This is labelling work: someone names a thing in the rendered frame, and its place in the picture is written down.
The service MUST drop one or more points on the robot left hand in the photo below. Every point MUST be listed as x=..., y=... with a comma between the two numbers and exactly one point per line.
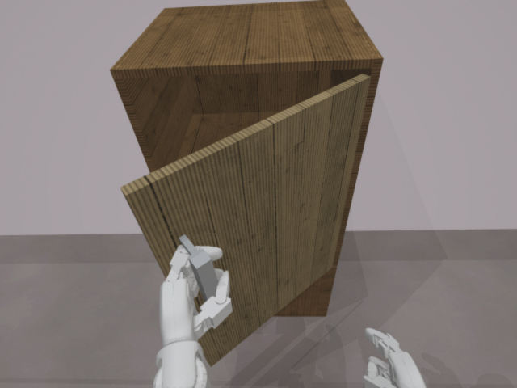
x=177, y=306

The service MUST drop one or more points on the cupboard door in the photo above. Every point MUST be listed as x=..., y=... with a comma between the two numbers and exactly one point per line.
x=270, y=196

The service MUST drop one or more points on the handle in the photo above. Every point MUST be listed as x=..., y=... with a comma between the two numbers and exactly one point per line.
x=202, y=267

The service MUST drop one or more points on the robot right hand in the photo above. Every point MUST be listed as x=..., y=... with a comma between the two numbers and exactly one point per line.
x=401, y=372

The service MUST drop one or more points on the robot left forearm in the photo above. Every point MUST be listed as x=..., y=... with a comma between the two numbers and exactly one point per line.
x=181, y=365

